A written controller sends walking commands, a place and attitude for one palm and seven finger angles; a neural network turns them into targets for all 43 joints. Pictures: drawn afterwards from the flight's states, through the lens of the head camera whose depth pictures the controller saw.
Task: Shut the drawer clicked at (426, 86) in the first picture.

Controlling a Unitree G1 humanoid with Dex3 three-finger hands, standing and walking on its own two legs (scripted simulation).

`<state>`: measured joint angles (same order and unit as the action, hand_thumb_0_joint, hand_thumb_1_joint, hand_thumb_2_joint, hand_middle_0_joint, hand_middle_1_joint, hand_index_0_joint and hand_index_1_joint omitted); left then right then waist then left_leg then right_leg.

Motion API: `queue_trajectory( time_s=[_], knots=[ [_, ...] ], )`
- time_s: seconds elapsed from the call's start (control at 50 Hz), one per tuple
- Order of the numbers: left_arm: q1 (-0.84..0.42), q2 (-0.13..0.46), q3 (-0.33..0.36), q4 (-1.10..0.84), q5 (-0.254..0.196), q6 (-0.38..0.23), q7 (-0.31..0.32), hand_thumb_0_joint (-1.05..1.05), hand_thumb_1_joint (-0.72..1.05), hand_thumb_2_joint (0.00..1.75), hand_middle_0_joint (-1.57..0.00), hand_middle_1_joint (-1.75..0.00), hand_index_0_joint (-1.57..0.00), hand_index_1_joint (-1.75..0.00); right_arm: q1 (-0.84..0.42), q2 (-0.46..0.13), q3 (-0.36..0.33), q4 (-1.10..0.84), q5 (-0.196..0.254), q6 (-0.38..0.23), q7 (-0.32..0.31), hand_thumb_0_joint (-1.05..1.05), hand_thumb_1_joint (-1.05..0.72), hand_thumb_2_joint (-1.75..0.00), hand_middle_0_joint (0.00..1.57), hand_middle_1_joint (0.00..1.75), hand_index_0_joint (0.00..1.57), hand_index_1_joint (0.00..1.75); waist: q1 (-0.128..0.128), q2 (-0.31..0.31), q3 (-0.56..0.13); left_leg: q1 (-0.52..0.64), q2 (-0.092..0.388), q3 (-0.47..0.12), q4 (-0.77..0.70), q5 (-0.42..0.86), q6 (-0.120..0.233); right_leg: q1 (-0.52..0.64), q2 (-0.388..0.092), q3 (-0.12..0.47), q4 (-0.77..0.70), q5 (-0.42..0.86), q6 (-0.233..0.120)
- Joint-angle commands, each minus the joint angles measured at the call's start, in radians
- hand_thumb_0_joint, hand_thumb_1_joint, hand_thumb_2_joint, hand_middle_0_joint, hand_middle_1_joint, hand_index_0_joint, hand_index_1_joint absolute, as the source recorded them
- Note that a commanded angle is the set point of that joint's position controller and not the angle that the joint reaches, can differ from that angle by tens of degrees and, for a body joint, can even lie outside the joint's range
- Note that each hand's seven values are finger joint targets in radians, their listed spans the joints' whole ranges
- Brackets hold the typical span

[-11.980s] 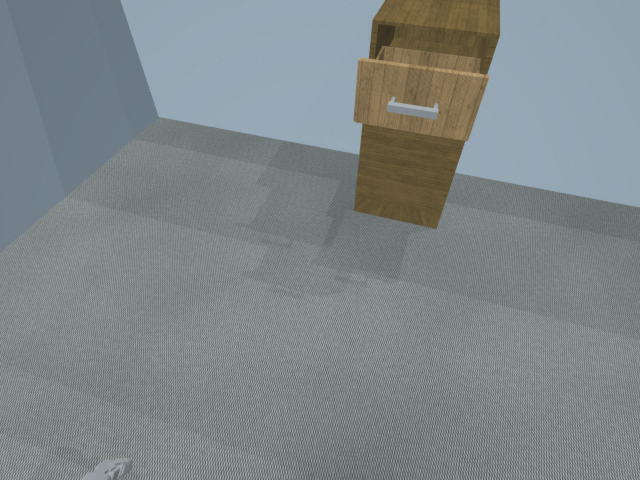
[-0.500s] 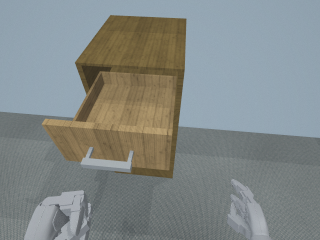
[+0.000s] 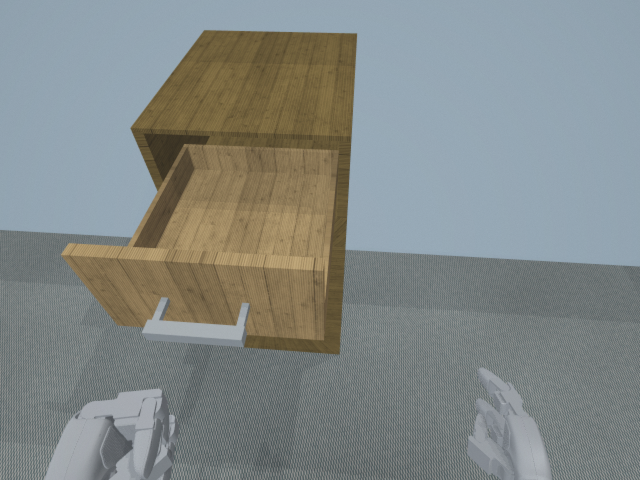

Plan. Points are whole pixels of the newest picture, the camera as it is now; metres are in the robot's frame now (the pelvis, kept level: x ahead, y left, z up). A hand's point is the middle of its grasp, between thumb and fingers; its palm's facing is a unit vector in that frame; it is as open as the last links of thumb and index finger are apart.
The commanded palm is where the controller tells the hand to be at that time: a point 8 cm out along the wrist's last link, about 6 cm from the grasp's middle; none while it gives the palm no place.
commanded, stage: bring the fist close to the handle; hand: left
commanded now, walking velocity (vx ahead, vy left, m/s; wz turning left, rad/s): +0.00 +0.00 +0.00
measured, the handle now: (199, 320) +0.32 +0.20 +0.01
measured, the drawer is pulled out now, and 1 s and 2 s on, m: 0.28 0.28 0.27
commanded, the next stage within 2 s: push the drawer shut in 1.36 s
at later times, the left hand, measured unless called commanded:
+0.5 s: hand (182, 434) +0.16 +0.16 +0.06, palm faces +0.02 -1.00 -0.06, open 3.3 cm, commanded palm +0.13 +0.21 +0.06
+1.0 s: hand (212, 410) +0.20 +0.15 +0.01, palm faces +0.00 -1.00 -0.04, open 3.3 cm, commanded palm +0.18 +0.21 +0.01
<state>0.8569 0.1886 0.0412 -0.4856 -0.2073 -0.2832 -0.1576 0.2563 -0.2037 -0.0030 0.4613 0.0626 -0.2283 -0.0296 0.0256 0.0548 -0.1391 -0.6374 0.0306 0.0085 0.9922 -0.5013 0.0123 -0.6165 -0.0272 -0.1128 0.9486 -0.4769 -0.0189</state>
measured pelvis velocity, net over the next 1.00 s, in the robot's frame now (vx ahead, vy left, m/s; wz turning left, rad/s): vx -0.01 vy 0.00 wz -0.01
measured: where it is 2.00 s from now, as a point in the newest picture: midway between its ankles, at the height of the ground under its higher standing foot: outside the picture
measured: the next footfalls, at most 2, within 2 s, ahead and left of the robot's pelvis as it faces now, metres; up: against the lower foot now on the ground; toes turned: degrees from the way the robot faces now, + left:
none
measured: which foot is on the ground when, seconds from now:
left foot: down 0.00-1.00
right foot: down 0.00-1.00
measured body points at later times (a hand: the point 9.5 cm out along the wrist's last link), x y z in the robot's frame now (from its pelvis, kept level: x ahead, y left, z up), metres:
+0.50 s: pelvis +0.00 -0.01 -0.01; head +0.04 -0.01 +0.44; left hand +0.16 +0.21 +0.06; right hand +0.19 -0.25 -0.08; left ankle +0.00 +0.11 -0.68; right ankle +0.00 -0.11 -0.68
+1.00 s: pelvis -0.01 +0.00 -0.04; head +0.07 +0.00 +0.40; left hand +0.20 +0.20 +0.01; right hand +0.18 -0.23 -0.12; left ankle +0.00 +0.11 -0.68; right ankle +0.00 -0.11 -0.68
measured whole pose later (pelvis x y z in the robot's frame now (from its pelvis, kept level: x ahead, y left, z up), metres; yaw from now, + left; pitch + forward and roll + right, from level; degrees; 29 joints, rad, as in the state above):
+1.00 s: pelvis -0.01 +0.00 -0.04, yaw -1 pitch +18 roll -2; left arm 0.49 0.17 0.04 -0.14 -0.17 -0.41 -0.12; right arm 0.22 -0.21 0.00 0.47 0.01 -0.14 -0.02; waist -0.02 0.03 -0.16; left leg -0.96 0.03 0.01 1.22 -0.57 0.01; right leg -0.94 -0.04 -0.11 1.18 -0.55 -0.02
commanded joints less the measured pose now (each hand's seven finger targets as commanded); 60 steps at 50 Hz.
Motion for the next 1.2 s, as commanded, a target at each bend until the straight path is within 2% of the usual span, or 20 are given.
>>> queue_trajectory(
  time_s=[0.0, 0.08, 0.1, 0.22, 0.3, 0.36, 0.42, 0.6, 0.62, 0.66, 0.72, 0.8, 0.88, 0.94, 0.98, 1.0, 1.02, 1.1, 1.12, 1.18],
  knots=[
    [0.029, 0.084, 0.079, -0.172, -0.016, -0.079, -0.007, 0.0, 0.9, 0.9, -1.4, -1.6, -1.4, -1.6, -0.102, -0.101, -0.044, -0.161, -0.005, -0.063, -0.013, 0.0, -0.9, -0.9, 0.2, 0.3, 0.2, 0.3, -0.011, -0.063, -0.033, 0.011, -0.032, -0.026, -0.149, 0.219, 0.018, 0.069, 0.027, 0.051, -0.171, 0.164, 0.004],
    [-0.01, 0.064, 0.08, -0.106, -0.033, -0.107, -0.023, 0.0, 0.9, 0.9, -1.4, -1.6, -1.4, -1.6, -0.1, -0.104, -0.047, -0.15, -0.009, -0.061, -0.013, 0.0, -0.9, -0.9, 0.2, 0.3, 0.2, 0.3, -0.018, -0.068, -0.023, -0.012, -0.038, -0.023, -0.13, 0.208, 0.015, 0.052, 0.023, 0.065, -0.171, 0.155, 0.007],
    [-0.021, 0.09, 0.104, -0.09, -0.028, -0.112, -0.022, 0.0, 0.9, 0.9, -1.4, -1.6, -1.4, -1.6, -0.102, -0.106, -0.049, -0.143, -0.012, -0.058, -0.014, 0.0, -0.9, -0.9, 0.2, 0.3, 0.2, 0.3, -0.017, -0.082, -0.028, -0.022, -0.038, -0.024, -0.122, 0.218, 0.016, 0.06, 0.022, 0.073, -0.171, 0.162, 0.005],
    [-0.063, 0.075, 0.093, -0.059, -0.035, -0.149, -0.049, 0.0, 0.9, 0.9, -1.4, -1.6, -1.4, -1.6, -0.097, -0.107, -0.053, -0.136, -0.015, -0.055, -0.011, 0.0, -0.9, -0.9, 0.2, 0.3, 0.2, 0.3, -0.022, -0.04, -0.086, -0.02, -0.042, -0.019, -0.094, 0.246, 0.017, 0.056, 0.015, 0.081, -0.145, 0.202, 0.006],
    [-0.105, 0.117, 0.149, 0.007, -0.041, -0.161, -0.051, 0.0, 0.9, 0.9, -1.4, -1.6, -1.4, -1.6, -0.103, -0.111, -0.058, -0.116, -0.018, -0.042, -0.016, 0.0, -0.9, -0.9, 0.2, 0.3, 0.2, 0.3, -0.024, -0.07, -0.085, -0.059, -0.04, -0.022, -0.076, 0.238, 0.015, 0.047, 0.016, 0.09, -0.141, 0.19, 0.007],
    [-0.109, 0.079, 0.118, 0.021, -0.05, -0.173, -0.061, 0.0, 0.9, 0.9, -1.4, -1.6, -1.4, -1.6, -0.103, -0.11, -0.059, -0.124, -0.017, -0.039, -0.014, 0.0, -0.9, -0.9, 0.2, 0.3, 0.2, 0.3, -0.025, -0.044, -0.105, -0.06, -0.044, -0.019, -0.07, 0.239, 0.014, 0.034, 0.013, 0.085, -0.123, 0.197, 0.007],
    [-0.148, 0.068, 0.105, 0.051, -0.05, -0.177, -0.062, 0.0, 0.9, 0.9, -1.4, -1.6, -1.4, -1.6, -0.102, -0.115, -0.061, -0.119, -0.02, -0.035, -0.016, 0.0, -0.9, -0.9, 0.2, 0.3, 0.2, 0.3, -0.035, -0.058, -0.109, -0.071, -0.041, -0.023, -0.056, 0.238, 0.016, 0.014, 0.015, 0.085, -0.109, 0.194, 0.008],
    [-0.241, 0.089, 0.104, 0.091, -0.017, -0.199, -0.025, 0.0, 0.9, 0.9, -1.4, -1.6, -1.4, -1.6, -0.095, -0.126, -0.063, -0.117, -0.032, -0.016, -0.016, 0.0, -0.9, -0.9, 0.2, 0.3, 0.2, 0.3, -0.041, -0.051, -0.156, -0.113, -0.032, -0.033, -0.023, 0.23, 0.016, -0.059, 0.026, 0.059, -0.03, 0.175, 0.001],
    [-0.225, 0.069, 0.092, 0.09, -0.017, -0.201, -0.022, 0.0, 0.9, 0.9, -1.4, -1.6, -1.4, -1.6, -0.092, -0.124, -0.063, -0.125, -0.033, -0.014, -0.014, 0.0, -0.9, -0.9, 0.2, 0.3, 0.2, 0.3, -0.032, -0.033, -0.174, -0.109, -0.034, -0.032, -0.022, 0.236, 0.014, -0.06, 0.025, 0.055, -0.017, 0.181, 0.0],
    [-0.239, 0.055, 0.067, 0.081, -0.013, -0.201, -0.014, 0.0, 0.9, 0.9, -1.4, -1.6, -1.4, -1.6, -0.09, -0.126, -0.061, -0.132, -0.034, -0.009, -0.009, 0.0, -0.9, -0.9, 0.2, 0.3, 0.2, 0.3, -0.034, -0.007, -0.182, -0.107, -0.032, -0.034, -0.018, 0.246, 0.011, -0.079, 0.026, 0.045, 0.001, 0.192, -0.002],
    [-0.267, 0.045, 0.042, 0.097, 0.003, -0.195, 0.002, 0.0, 0.9, 0.9, -1.4, -1.6, -1.4, -1.6, -0.086, -0.131, -0.058, -0.137, -0.039, 0.002, -0.007, 0.0, -0.9, -0.9, 0.2, 0.3, 0.2, 0.3, -0.041, -0.011, -0.187, -0.124, -0.03, -0.038, -0.005, 0.24, 0.011, -0.107, 0.026, 0.042, 0.021, 0.182, -0.003],
    [-0.295, 0.073, 0.065, 0.13, 0.022, -0.191, 0.026, 0.0, 0.9, 0.9, -1.4, -1.6, -1.4, -1.6, -0.083, -0.135, -0.06, -0.139, -0.043, 0.021, -0.007, 0.0, -0.9, -0.9, 0.2, 0.3, 0.2, 0.3, -0.043, -0.05, -0.196, -0.163, -0.027, -0.041, 0.017, 0.219, 0.011, -0.133, 0.028, 0.042, 0.042, 0.161, -0.003],
    [-0.335, 0.049, 0.04, 0.129, 0.024, -0.2, 0.036, 0.0, 0.9, 0.9, -1.4, -1.6, -1.4, -1.6, -0.079, -0.136, -0.056, -0.15, -0.047, 0.029, -0.003, 0.0, -0.9, -0.9, 0.2, 0.3, 0.2, 0.3, -0.043, -0.031, -0.213, -0.179, -0.029, -0.041, 0.036, 0.211, 0.008, -0.157, 0.026, 0.044, 0.067, 0.156, -0.006],
    [-0.367, 0.069, 0.058, 0.133, 0.027, -0.211, 0.044, 0.0, 0.9, 0.9, -1.4, -1.6, -1.4, -1.6, -0.071, -0.141, -0.057, -0.145, -0.049, 0.039, -0.003, 0.0, -0.9, -0.9, 0.2, 0.3, 0.2, 0.3, -0.044, -0.026, -0.247, -0.185, -0.027, -0.044, 0.054, 0.229, 0.007, -0.171, 0.027, 0.044, 0.088, 0.172, -0.007],
    [-0.352, 0.056, 0.032, 0.091, 0.026, -0.215, 0.044, 0.0, 0.9, 0.9, -1.4, -1.6, -1.4, -1.6, -0.068, -0.138, -0.055, -0.159, -0.048, 0.042, 0.001, 0.0, -0.9, -0.9, 0.2, 0.3, 0.2, 0.3, -0.038, 0.002, -0.275, -0.165, -0.028, -0.041, 0.05, 0.243, 0.008, -0.158, 0.025, 0.045, 0.086, 0.182, -0.008],
    [-0.369, 0.064, 0.031, 0.083, 0.027, -0.213, 0.047, 0.0, 0.9, 0.9, -1.4, -1.6, -1.4, -1.6, -0.068, -0.139, -0.054, -0.159, -0.049, 0.045, 0.0, 0.0, -0.9, -0.9, 0.2, 0.3, 0.2, 0.3, -0.046, -0.007, -0.281, -0.164, -0.026, -0.044, 0.048, 0.249, 0.01, -0.155, 0.027, 0.045, 0.086, 0.184, -0.008],
    [-0.34, 0.069, 0.046, 0.086, 0.025, -0.208, 0.048, 0.0, 0.9, 0.9, -1.4, -1.6, -1.4, -1.6, -0.063, -0.138, -0.057, -0.163, -0.046, 0.05, -0.001, 0.0, -0.9, -0.9, 0.2, 0.3, 0.2, 0.3, -0.037, -0.013, -0.29, -0.158, -0.025, -0.042, 0.045, 0.248, 0.009, -0.147, 0.029, 0.045, 0.083, 0.185, -0.007],
    [-0.349, 0.08, 0.052, 0.115, 0.031, -0.173, 0.054, 0.0, 0.9, 0.9, -1.4, -1.6, -1.4, -1.6, -0.061, -0.14, -0.053, -0.166, -0.043, 0.07, -0.004, 0.0, -0.9, -0.9, 0.2, 0.3, 0.2, 0.3, -0.051, -0.051, -0.251, -0.186, -0.026, -0.046, 0.038, 0.222, 0.011, -0.144, 0.033, 0.042, 0.068, 0.167, -0.004],
    [-0.345, 0.054, 0.034, 0.117, 0.028, -0.169, 0.052, 0.0, 0.9, 0.9, -1.4, -1.6, -1.4, -1.6, -0.065, -0.139, -0.053, -0.169, -0.043, 0.072, -0.004, 0.0, -0.9, -0.9, 0.2, 0.3, 0.2, 0.3, -0.053, -0.043, -0.24, -0.183, -0.027, -0.042, 0.04, 0.218, 0.011, -0.148, 0.032, 0.044, 0.065, 0.169, -0.003],
    [-0.321, 0.057, 0.046, 0.121, 0.02, -0.156, 0.051, 0.0, 0.9, 0.9, -1.4, -1.6, -1.4, -1.6, -0.065, -0.139, -0.052, -0.176, -0.04, 0.079, -0.005, 0.0, -0.9, -0.9, 0.2, 0.3, 0.2, 0.3, -0.046, -0.042, -0.238, -0.19, -0.031, -0.038, 0.037, 0.207, 0.01, -0.133, 0.029, 0.045, 0.055, 0.165, -0.002]
  ],
)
